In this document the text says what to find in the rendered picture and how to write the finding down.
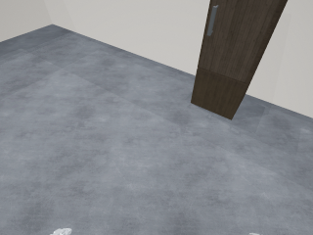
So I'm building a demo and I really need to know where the handle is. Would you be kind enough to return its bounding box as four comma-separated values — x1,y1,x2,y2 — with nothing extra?
207,5,219,36

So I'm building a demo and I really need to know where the cupboard door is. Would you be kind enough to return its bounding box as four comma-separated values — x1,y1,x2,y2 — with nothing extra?
200,0,280,82

